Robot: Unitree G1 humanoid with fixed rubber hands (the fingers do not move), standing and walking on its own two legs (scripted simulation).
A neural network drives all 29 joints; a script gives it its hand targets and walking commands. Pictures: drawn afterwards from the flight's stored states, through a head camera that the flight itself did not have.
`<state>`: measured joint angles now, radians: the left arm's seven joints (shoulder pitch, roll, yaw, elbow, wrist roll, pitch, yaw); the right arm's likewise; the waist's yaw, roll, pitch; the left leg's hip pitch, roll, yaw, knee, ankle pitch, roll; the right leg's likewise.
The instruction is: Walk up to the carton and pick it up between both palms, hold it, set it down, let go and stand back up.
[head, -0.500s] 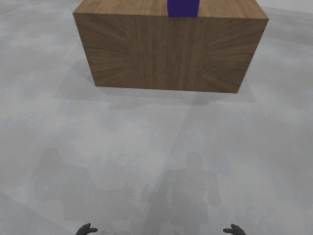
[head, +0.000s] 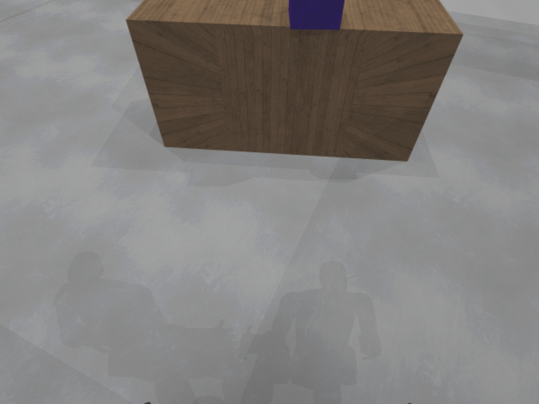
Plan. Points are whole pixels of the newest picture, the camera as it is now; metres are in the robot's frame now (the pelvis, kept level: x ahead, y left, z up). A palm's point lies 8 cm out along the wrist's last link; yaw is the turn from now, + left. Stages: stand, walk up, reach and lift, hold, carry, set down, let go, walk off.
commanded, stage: stand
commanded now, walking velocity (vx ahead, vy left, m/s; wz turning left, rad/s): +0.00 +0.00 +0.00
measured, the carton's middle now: out of the picture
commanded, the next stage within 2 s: walk up in 0.46 s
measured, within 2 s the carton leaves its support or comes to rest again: neither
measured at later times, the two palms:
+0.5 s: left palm out of the picture +0.08 +0.24 -0.12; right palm out of the picture +0.07 -0.22 -0.12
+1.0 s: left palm out of the picture +0.15 +0.21 -0.11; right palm out of the picture +0.04 -0.34 -0.15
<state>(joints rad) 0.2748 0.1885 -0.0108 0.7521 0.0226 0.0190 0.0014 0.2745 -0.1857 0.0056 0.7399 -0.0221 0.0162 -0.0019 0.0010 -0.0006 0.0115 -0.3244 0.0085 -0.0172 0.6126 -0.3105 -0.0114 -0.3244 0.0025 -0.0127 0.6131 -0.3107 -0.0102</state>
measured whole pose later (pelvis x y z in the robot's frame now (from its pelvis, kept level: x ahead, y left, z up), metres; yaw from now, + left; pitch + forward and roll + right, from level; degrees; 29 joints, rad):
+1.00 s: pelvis +0.09 -0.07 -0.01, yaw -1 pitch -1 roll +1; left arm 0.36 0.28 0.07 0.78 0.04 -0.06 -0.02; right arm 0.45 -0.28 -0.04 1.00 -0.07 -0.01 0.01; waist -0.01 0.04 0.02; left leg -0.19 0.09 -0.05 0.80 -0.62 0.06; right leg -0.36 -0.03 -0.07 0.70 -0.33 -0.01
